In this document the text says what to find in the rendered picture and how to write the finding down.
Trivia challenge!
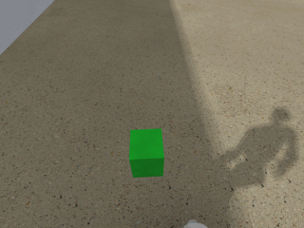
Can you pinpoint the carton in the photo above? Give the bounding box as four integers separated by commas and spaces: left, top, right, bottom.
129, 128, 164, 178

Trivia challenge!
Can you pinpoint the robot right shin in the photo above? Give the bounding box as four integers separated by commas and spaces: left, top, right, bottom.
187, 219, 197, 224

